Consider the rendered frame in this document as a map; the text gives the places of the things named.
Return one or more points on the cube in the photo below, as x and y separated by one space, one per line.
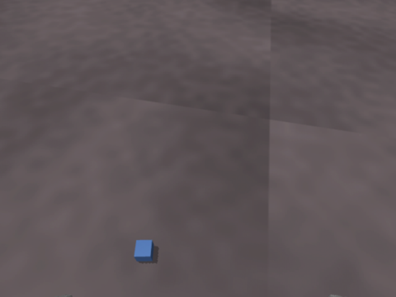
144 250

